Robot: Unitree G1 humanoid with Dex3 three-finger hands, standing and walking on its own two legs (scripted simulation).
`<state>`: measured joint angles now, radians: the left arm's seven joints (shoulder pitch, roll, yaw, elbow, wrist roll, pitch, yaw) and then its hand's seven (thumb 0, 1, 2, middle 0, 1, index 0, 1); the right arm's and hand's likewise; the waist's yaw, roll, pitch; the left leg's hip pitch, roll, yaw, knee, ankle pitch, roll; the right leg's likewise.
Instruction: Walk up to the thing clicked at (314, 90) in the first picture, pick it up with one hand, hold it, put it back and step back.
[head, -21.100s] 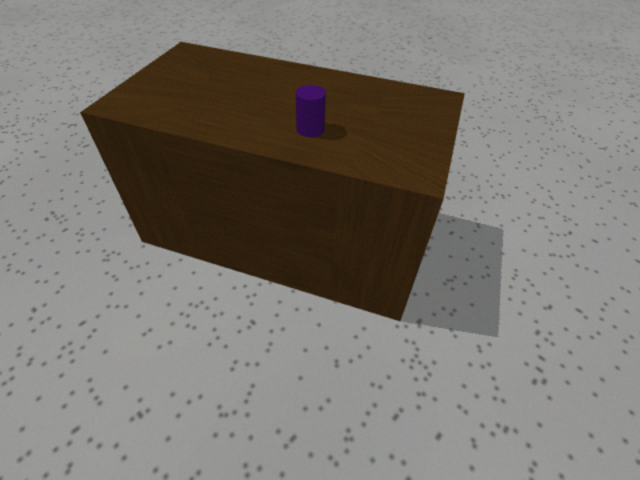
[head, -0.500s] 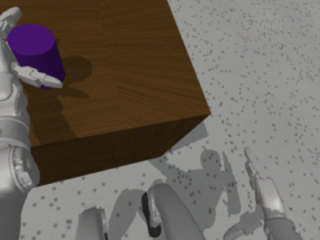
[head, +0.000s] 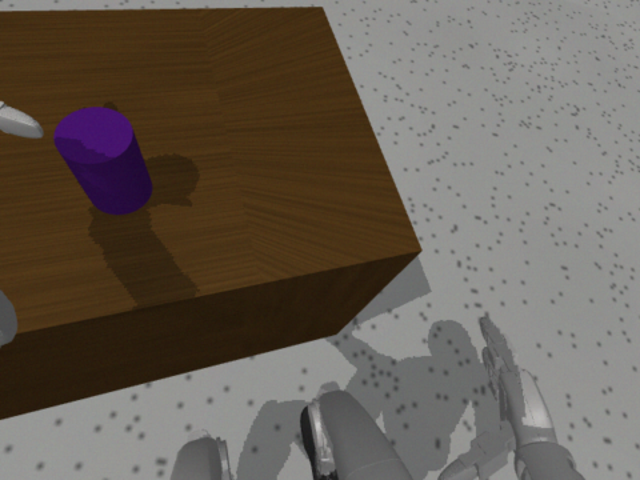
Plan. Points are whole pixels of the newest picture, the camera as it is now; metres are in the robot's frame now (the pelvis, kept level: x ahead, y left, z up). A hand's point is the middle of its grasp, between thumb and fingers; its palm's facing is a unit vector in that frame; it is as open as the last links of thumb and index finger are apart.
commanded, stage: rise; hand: left
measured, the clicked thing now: (109, 164) +0.54 +0.16 -0.02
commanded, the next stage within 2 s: home in 0.04 s
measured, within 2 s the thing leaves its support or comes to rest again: neither
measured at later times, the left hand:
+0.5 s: hand out of the picture +0.46 +0.30 +0.08, palm faces +0.27 -0.91 -0.31, open 17.4 cm
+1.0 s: hand (94, 459) +0.20 +0.17 -0.01, palm faces +0.16 -0.96 -0.24, open 17.6 cm
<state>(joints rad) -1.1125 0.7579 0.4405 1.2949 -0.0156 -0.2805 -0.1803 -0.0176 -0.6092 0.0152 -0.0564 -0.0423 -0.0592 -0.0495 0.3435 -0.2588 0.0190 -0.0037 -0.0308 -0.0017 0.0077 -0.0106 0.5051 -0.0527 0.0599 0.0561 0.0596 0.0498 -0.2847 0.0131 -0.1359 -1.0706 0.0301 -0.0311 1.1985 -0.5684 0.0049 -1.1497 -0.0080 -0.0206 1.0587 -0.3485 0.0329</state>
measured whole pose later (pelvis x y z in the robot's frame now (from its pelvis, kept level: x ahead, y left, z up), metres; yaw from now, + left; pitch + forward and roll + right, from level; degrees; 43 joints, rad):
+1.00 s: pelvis +0.03 -0.02 +0.06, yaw +3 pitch +6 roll -1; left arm 0.35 0.21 0.02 0.21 -0.05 0.13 0.09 -0.01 -0.57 0.04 -0.05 -0.05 -0.06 -0.05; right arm 0.30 -0.23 0.01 0.49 0.05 0.03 -0.09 0.01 -0.52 -0.67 0.16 0.24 0.16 0.23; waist -0.02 0.02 -0.06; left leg -0.46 0.02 -0.05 0.83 -0.48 -0.02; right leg -0.56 -0.02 -0.04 0.79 -0.33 0.00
